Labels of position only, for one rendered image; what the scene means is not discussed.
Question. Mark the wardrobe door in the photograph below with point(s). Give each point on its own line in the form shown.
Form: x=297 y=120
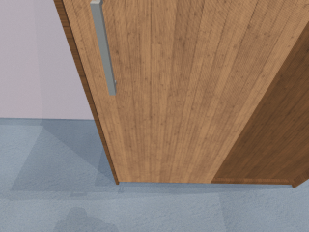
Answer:
x=189 y=75
x=274 y=143

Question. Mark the handle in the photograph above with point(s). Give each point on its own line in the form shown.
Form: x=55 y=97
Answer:
x=98 y=18

